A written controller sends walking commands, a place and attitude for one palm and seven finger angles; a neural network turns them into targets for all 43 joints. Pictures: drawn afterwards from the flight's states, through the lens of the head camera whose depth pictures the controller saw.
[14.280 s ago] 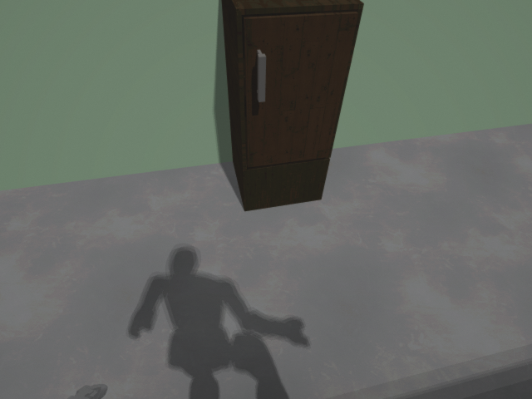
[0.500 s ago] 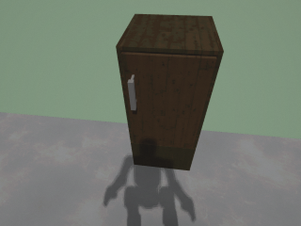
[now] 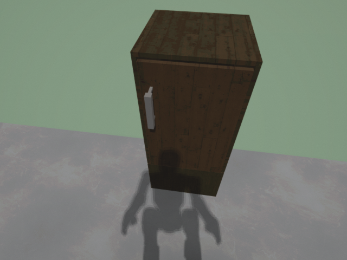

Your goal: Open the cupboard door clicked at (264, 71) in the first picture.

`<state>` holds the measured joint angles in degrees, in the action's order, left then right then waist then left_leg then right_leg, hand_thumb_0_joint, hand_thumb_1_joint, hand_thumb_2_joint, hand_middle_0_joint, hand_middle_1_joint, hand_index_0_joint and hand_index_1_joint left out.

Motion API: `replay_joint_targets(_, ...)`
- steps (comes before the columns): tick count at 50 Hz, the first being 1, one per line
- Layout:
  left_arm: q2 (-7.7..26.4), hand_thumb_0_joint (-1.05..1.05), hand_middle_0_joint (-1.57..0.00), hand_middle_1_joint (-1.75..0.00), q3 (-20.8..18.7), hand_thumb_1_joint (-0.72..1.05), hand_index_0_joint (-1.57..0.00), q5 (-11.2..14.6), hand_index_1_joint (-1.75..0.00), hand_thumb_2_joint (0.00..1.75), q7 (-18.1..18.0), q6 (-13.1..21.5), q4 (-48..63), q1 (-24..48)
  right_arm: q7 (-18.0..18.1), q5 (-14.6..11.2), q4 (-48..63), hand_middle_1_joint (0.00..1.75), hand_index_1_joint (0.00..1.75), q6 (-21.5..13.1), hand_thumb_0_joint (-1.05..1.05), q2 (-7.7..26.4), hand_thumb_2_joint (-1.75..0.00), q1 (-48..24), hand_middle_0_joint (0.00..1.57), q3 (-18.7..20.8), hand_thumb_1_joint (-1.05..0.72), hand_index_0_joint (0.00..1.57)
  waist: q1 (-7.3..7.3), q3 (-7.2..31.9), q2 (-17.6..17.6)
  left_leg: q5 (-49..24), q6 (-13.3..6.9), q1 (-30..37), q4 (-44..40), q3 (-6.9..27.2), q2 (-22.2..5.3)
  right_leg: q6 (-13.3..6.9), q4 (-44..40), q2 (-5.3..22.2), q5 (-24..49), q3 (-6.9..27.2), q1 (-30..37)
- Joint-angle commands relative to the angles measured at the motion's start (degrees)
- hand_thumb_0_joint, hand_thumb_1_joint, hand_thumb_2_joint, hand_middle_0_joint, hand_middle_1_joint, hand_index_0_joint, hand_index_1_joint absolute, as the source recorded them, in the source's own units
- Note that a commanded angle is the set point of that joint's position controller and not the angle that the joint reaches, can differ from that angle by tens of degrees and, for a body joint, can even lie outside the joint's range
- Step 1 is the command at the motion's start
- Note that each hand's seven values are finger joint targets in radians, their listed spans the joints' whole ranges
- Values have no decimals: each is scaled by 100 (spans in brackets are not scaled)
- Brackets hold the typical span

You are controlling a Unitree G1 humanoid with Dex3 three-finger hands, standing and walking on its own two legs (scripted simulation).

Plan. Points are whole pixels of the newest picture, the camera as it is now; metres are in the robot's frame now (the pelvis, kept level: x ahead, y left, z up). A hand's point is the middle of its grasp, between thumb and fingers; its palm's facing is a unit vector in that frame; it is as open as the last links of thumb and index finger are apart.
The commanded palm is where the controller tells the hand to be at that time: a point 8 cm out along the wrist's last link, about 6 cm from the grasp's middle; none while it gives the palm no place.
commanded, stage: look again from close up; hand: left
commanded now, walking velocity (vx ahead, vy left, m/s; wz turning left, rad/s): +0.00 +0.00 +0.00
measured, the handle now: (151, 108) +0.63 +0.11 -0.04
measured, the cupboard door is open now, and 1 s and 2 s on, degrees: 0 0 0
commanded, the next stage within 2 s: shuffle to correct the standing spot in 0.06 s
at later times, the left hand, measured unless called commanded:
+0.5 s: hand out of the picture +0.06 +0.16 -0.18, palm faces -0.05 -0.98 -0.21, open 7.4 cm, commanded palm none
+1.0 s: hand out of the picture +0.08 +0.22 -0.18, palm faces -0.03 -0.97 -0.23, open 7.4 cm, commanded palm none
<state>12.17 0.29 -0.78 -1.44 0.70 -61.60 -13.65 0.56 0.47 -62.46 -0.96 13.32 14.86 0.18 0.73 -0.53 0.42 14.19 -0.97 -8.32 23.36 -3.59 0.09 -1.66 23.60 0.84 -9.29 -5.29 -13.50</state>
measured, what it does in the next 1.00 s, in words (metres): steps on the spot: left foot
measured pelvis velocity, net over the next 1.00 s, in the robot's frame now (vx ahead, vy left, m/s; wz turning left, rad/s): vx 0.04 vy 0.04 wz -0.08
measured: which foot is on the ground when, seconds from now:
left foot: down 0.00-0.48, up 0.50-0.90, down 0.92-1.00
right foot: down 0.00-1.00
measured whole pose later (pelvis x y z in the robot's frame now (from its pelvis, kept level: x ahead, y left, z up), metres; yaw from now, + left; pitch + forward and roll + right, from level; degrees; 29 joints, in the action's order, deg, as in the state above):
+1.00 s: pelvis +0.04 +0.04 -0.01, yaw -5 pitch -3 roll -1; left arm 9.5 -0.6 -1.3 -3.1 -0.9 -57.9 -16.8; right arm 0.6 0.7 -54.3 0.6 10.2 12.8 1.3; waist -0.3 -0.4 1.3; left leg 16.4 -3.1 -15.3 34.7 -3.3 0.5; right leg 0.1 32.9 2.1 -16.3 -3.0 -13.7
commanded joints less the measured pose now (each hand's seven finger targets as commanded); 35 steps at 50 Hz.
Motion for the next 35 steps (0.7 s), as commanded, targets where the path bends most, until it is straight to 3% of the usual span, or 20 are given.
replay_joint_targets(1, 839, 0, -20, -30, -184, 90, -20, 3, -30, 90, -58, 110, 248, -80, 76, 17, 168, 30, 30, -85, 0, 750, -90, 131, 20, 136, -90, 20, -37, 53, -16, -753, -67, -379, -538, 577, -684, -37, -346, 676, 791, 776, 643)
replay_joint_targets(8, 775, 0, -20, -30, -151, 90, -20, 2, -30, 90, -77, 97, 192, -73, 89, 14, 93, 30, 30, -56, 0, 670, -90, 59, 20, 106, -90, 20, -38, -29, -106, -807, -38, -302, -570, 550, -692, -7, -400, 684, 927, 765, 694)
replay_joint_targets(10, 466, 0, -20, -30, -95, 90, -20, 6, -30, 90, -66, 35, 97, -240, 89, 43, -7, 30, 30, -17, 0, 400, -90, 206, 20, 47, -90, 20, -25, -64, -101, -269, -7, -241, -582, 479, -690, 19, -413, 605, 258, 764, 571)
replay_joint_targets(12, 469, 0, -20, -30, -143, 90, -20, -21, -30, 90, -27, -33, 134, -273, 97, 68, 5, 30, 30, 8, 0, 446, -90, 289, 20, 90, -90, 20, -17, -220, 8, 440, -67, -269, -599, 519, -752, -30, -241, 489, -434, 765, 244)
replay_joint_targets(14, 446, 0, -20, -30, -195, 90, -20, -47, -30, 90, 42, -90, 238, -272, 118, 89, 50, 30, 30, 29, 0, 573, -90, 295, 20, 161, -90, 20, -6, -543, 195, 1152, -162, -373, -821, 671, -962, -45, 19, 310, -826, 659, -187)
replay_joint_targets(16, 391, 0, -20, -30, -242, 90, -20, -86, -30, 90, 113, -135, 384, -241, 152, 100, 110, 30, 30, 36, 0, 751, -90, 400, 20, 260, -90, 20, 33, -768, 496, 1641, -368, -318, -1122, 1061, -1347, -24, 607, 82, -849, 393, -657)
replay_joint_targets(18, 267, 0, -20, -30, -285, 90, -20, -115, -30, 90, 200, -153, 575, -122, 206, 101, 133, 30, 30, -14, 0, 895, -90, 515, 20, 362, -90, 20, 88, -974, 618, 1370, -704, 45, -1221, 1420, -1864, 43, 1183, 33, -1021, 248, -1366)
replay_joint_targets(19, 198, 0, -20, -30, -285, 90, -20, -120, -30, 90, 219, -140, 659, -44, 217, 102, 136, 30, 30, -46, 0, 860, -90, 571, 20, 362, -90, 20, 106, -993, 604, 689, -822, 198, -1140, 1415, -1938, 63, 1268, 114, -1199, 296, -1519)
replay_joint_targets(21, 112, 0, -20, -30, -288, 90, -20, -112, -30, 90, 201, -90, 616, -264, 236, 92, 139, 30, 30, -70, 0, 674, -90, 562, 20, 314, -90, 20, 0, -766, 456, -1278, -722, 297, -489, 857, -1694, 50, 835, 117, -901, 254, -1026)
replay_joint_targets(22, 67, 0, -20, -30, -310, 90, -20, -99, -30, 90, 169, -42, 489, -655, 255, 77, 148, 30, 30, -82, 0, 602, -90, 500, 20, 283, -90, 20, -154, -527, 274, -2034, -518, 61, 115, 420, -1364, -10, 350, 151, 114, 345, -283)
replay_joint_targets(23, 257, 0, -20, -30, -360, 90, -20, -87, -30, 90, 97, 31, 326, -1113, 260, 35, 185, 30, 30, -111, 0, 413, -90, 537, 20, 250, -90, 20, -245, -64, -294, -2053, -217, -470, 866, -34, -868, -163, 320, 526, 2019, 898, 789)
replay_joint_targets(24, 577, 0, -20, -30, -408, 90, -20, -69, -30, 90, -1, 61, 185, -1417, 248, -22, 207, 30, 30, -105, 0, 182, -90, 572, 20, 202, -90, 20, -262, 218, -1042, -432, 53, -1078, 1500, -383, -410, -372, 218, 1292, 3857, 1558, 1514)
replay_joint_targets(25, 627, 0, -20, -30, -392, 90, -20, -6, -30, 90, -75, 98, 74, -1564, 259, -59, 243, 30, 30, -33, 0, 82, -90, 441, 20, 185, -90, 20, -324, 230, -1233, 1534, 152, -1333, 2062, -170, -228, -621, 73, 1684, 5519, 1726, 1660)
replay_joint_targets(26, 603, 0, -20, -30, -365, 90, -20, -13, -30, 90, -144, 104, 52, -1488, 287, -88, 259, 30, 30, 32, 0, 35, -90, 397, 20, 204, -90, 20, -271, 249, -1122, 1776, 160, -1371, 2391, 147, -313, -745, 120, 1797, 6052, 1727, 1586)
replay_joint_targets(27, 538, 0, -20, -30, -347, 90, -20, -31, -30, 90, -182, 74, 109, -1364, 286, -87, 249, 30, 30, 50, 0, -41, -90, 355, 20, 197, -90, 20, -262, 210, -755, 1709, 166, -1464, 2621, 241, -310, -845, 147, 1844, 6020, 1674, 1489)
replay_joint_targets(29, 472, 0, -20, -30, -305, 90, -20, -42, -30, 90, -198, 57, 201, -1022, 262, -79, 162, 30, 30, 119, 0, -148, -90, 311, 20, 200, -90, 20, -160, 126, -370, 1540, 196, -1395, 2696, 349, -332, -1007, 47, 1779, 5280, 1515, 1173)
replay_joint_targets(31, 496, 0, -20, -30, -320, 90, -20, -48, -30, 90, -191, 14, 308, -771, 204, -66, 146, 30, 30, 193, 0, -217, -90, 340, 20, 215, -90, 20, -100, 100, -320, 1284, 250, -1279, 2518, 255, -272, -951, -103, 1626, 4480, 1273, 945)
replay_joint_targets(35, 546, 0, -20, -30, -367, 90, -20, -44, -30, 90, -167, -37, 371, -649, 134, -21, 232, 30, 30, 310, 0, -95, -90, 216, 20, 286, -90, 20, -122, -23, -592, 838, 319, -1332, 2628, 280, -228, -923, -421, 1579, 2954, 1321, 535)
